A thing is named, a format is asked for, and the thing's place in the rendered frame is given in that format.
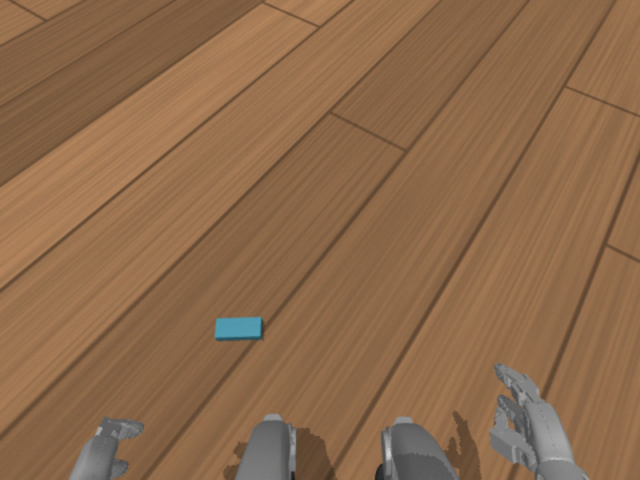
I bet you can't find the right robot hand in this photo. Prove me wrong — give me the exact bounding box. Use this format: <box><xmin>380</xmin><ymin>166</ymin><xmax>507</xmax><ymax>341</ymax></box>
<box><xmin>489</xmin><ymin>363</ymin><xmax>576</xmax><ymax>473</ymax></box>

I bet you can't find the left robot hand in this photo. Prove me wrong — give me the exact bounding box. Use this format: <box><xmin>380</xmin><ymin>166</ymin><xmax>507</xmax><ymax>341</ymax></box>
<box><xmin>68</xmin><ymin>417</ymin><xmax>144</xmax><ymax>480</ymax></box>

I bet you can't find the right robot arm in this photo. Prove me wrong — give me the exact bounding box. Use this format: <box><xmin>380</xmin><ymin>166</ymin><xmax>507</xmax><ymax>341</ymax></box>
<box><xmin>535</xmin><ymin>460</ymin><xmax>590</xmax><ymax>480</ymax></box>

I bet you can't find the small box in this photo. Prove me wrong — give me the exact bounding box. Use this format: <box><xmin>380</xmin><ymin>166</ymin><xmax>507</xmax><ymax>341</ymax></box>
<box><xmin>215</xmin><ymin>317</ymin><xmax>263</xmax><ymax>341</ymax></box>

